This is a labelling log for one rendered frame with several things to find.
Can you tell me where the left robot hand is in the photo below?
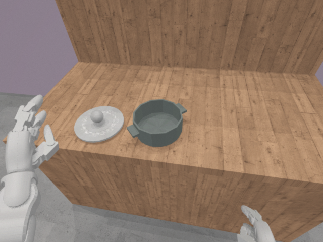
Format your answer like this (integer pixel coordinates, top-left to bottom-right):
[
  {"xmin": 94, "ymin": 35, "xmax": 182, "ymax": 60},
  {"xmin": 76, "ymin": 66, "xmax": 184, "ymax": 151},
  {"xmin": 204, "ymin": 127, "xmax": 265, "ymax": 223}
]
[{"xmin": 5, "ymin": 95, "xmax": 59, "ymax": 175}]

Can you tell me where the robot left forearm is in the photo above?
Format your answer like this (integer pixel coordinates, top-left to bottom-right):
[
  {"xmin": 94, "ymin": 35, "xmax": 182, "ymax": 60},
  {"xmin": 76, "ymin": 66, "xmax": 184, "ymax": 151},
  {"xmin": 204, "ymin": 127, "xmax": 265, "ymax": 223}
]
[{"xmin": 0, "ymin": 171, "xmax": 41, "ymax": 242}]

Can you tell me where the lid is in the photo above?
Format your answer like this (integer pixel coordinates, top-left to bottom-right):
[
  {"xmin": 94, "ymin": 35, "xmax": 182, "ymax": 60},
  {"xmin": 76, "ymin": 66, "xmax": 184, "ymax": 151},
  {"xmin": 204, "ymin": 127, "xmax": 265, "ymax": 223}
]
[{"xmin": 74, "ymin": 106, "xmax": 124, "ymax": 143}]

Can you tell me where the right robot hand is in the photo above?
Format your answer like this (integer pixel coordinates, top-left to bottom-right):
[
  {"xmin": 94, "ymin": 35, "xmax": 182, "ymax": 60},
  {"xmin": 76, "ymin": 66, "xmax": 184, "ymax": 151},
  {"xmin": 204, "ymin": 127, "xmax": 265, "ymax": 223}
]
[{"xmin": 237, "ymin": 205, "xmax": 276, "ymax": 242}]

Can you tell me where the pot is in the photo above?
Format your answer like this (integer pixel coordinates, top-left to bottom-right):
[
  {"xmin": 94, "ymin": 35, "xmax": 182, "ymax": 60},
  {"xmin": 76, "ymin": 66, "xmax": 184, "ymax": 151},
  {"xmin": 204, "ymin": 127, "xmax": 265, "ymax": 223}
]
[{"xmin": 127, "ymin": 99, "xmax": 187, "ymax": 147}]

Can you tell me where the knob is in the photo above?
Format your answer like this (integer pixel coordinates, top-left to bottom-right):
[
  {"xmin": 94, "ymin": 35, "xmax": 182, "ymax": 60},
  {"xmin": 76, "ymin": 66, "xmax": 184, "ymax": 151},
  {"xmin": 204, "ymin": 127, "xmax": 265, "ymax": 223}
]
[{"xmin": 90, "ymin": 110, "xmax": 104, "ymax": 123}]

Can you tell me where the table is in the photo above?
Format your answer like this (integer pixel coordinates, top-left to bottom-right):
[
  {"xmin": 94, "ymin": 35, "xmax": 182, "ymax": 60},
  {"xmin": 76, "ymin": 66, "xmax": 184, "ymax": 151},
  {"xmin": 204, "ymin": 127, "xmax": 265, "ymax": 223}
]
[{"xmin": 3, "ymin": 0, "xmax": 323, "ymax": 242}]

